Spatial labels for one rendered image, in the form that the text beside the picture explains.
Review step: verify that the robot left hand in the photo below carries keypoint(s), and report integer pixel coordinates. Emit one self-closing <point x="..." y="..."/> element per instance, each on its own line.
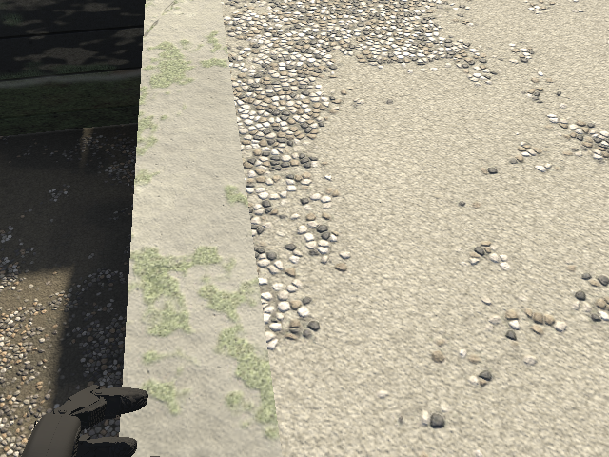
<point x="57" y="434"/>

